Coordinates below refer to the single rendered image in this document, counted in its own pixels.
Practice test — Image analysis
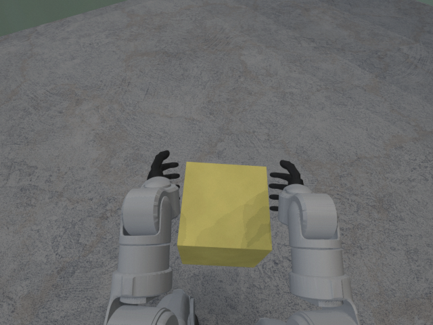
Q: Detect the carton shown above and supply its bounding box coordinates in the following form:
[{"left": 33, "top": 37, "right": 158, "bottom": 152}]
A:
[{"left": 177, "top": 162, "right": 272, "bottom": 267}]

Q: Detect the robot left upper arm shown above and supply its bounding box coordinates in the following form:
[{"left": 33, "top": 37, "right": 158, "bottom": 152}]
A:
[{"left": 107, "top": 305, "right": 179, "bottom": 325}]

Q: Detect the robot left hand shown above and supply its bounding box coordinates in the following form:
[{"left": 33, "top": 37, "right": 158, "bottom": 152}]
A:
[{"left": 147, "top": 150, "right": 180, "bottom": 200}]

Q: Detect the left robot forearm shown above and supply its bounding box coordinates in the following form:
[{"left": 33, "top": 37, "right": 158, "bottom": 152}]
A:
[{"left": 104, "top": 177, "right": 181, "bottom": 325}]

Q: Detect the robot right upper arm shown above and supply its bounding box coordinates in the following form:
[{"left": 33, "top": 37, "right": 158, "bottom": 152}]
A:
[{"left": 286, "top": 309, "right": 357, "bottom": 325}]

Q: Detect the robot right hand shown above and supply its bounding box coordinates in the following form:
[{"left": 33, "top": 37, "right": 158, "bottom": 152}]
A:
[{"left": 269, "top": 160, "right": 304, "bottom": 211}]

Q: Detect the left robot thigh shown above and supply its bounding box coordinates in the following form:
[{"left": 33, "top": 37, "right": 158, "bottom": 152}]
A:
[{"left": 156, "top": 293, "right": 195, "bottom": 325}]

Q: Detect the right robot forearm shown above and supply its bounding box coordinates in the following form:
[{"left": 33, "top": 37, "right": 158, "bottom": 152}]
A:
[{"left": 278, "top": 184, "right": 361, "bottom": 325}]

